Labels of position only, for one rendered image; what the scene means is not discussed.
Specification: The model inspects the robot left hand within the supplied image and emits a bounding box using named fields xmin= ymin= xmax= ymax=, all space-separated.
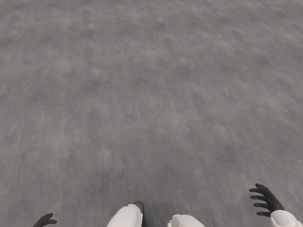
xmin=33 ymin=213 xmax=57 ymax=227

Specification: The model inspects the right robot forearm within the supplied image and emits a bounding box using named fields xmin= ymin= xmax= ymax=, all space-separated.
xmin=270 ymin=210 xmax=303 ymax=227

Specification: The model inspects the robot right hand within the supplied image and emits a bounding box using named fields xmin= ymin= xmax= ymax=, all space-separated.
xmin=249 ymin=183 xmax=285 ymax=218

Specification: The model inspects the robot left shin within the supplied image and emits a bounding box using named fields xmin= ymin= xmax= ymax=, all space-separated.
xmin=128 ymin=204 xmax=140 ymax=212

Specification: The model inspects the left robot thigh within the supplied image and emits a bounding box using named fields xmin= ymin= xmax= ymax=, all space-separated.
xmin=106 ymin=206 xmax=143 ymax=227

